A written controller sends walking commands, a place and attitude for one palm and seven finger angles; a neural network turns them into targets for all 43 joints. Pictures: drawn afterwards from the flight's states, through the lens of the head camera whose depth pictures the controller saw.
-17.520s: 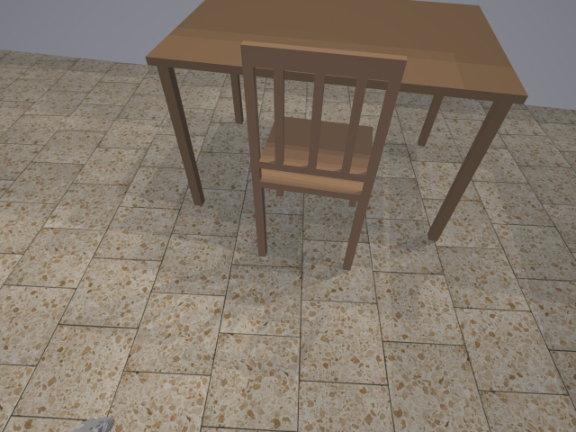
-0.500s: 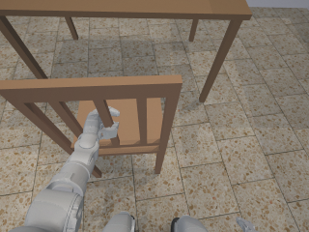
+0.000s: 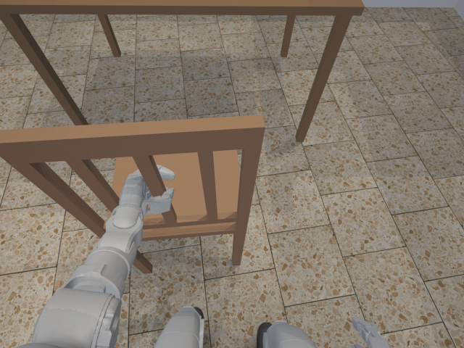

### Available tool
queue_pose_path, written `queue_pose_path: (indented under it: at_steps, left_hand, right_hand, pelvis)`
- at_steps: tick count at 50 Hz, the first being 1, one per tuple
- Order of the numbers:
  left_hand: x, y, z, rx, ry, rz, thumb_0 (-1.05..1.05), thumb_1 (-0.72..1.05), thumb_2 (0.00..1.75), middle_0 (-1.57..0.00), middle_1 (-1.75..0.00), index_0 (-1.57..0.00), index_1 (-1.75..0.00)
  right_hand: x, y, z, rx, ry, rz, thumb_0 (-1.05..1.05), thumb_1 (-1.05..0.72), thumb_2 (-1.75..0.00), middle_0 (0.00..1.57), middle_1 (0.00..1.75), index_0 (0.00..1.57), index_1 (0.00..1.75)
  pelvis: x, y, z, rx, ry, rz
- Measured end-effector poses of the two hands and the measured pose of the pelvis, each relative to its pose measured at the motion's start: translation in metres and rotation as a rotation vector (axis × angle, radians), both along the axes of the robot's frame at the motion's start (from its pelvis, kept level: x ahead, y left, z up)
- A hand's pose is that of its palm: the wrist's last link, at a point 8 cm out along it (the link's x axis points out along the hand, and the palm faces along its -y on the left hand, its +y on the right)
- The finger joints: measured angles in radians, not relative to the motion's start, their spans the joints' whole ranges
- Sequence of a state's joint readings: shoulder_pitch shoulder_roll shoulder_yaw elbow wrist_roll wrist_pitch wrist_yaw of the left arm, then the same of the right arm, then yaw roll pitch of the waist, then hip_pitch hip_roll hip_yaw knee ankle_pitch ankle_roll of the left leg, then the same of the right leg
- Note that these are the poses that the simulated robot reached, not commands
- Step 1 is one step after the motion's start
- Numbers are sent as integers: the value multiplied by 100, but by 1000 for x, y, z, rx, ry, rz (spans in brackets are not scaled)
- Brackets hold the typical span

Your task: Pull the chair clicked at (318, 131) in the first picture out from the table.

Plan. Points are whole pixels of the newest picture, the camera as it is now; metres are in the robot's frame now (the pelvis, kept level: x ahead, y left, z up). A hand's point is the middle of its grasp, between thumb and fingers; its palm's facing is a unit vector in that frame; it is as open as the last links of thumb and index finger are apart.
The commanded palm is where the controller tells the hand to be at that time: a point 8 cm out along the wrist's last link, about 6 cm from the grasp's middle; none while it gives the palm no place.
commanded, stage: step backward, pulling the chair out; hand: left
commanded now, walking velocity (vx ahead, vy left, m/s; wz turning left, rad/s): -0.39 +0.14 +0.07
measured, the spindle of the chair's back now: (159, 192) +0.40 +0.17 -0.07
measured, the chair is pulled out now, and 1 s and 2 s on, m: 0.43 0.59 0.59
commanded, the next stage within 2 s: stop walking, hand still on the chair in 0.32 s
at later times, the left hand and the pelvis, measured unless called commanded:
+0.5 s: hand (154, 247) +0.28 +0.16 -0.05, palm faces +0.05 -0.98 -0.20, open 5.8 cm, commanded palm +0.26 +0.21 -0.03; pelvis -0.08 +0.00 +0.00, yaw +0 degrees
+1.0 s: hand (149, 285) +0.21 +0.15 -0.05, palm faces +0.04 -0.98 -0.19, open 5.8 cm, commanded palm +0.19 +0.20 -0.03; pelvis -0.04 +0.01 +0.02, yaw -1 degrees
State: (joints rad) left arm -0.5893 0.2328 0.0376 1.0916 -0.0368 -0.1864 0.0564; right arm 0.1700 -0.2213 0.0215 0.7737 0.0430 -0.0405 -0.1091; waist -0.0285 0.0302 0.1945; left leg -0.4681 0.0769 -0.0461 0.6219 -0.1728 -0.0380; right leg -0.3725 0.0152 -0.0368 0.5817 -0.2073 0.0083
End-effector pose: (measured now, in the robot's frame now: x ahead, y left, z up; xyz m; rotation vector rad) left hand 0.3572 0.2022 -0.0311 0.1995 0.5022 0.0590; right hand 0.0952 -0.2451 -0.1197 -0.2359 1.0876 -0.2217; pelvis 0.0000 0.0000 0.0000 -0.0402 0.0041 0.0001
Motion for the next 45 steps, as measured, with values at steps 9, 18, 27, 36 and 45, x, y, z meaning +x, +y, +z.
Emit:
queue_pose_path:
  at_steps: [9, 18, 27, 36, 45]
  left_hand:
    - [-35, 3, 0, -11, 11, 0, 7, 61, 75, -27, -122, -50, -144]
    - [-71, 6, 1, -13, 20, 17, 8, 61, 76, -27, -122, -50, -144]
    - [-108, 3, 1, -4, 10, 36, 7, 60, 76, -29, -122, -50, -144]
    - [-148, 1, 2, -18, 26, 20, 7, 62, 74, -26, -123, -50, -144]
    - [-164, 1, 2, -13, 36, 36, 8, 61, 75, -27, -122, -50, -144]
  right_hand:
    - [-37, -4, 7, -61, 6, -5, 0, -90, -90, 20, 30, 21, 29]
    - [-66, 4, 4, -7, -10, 18, 1, -90, -90, 20, 30, 21, 29]
    - [-92, -7, 5, -25, -43, -18, 1, -90, -90, 20, 30, 21, 30]
    - [-83, 10, 18, -5, -73, 3, 1, -90, -90, 20, 30, 20, 29]
    - [-35, 24, 30, 40, -189, 31, 1, -90, -90, 20, 30, 21, 29]
  pelvis:
    - [-29, 14, 0, 37, 3, 26]
    - [-60, 4, 0, 2, -13, -9]
    - [-79, 5, -2, 29, -32, 18]
    - [-75, 9, 9, 28, -60, -2]
    - [-54, 7, 15, 38, -49, -21]
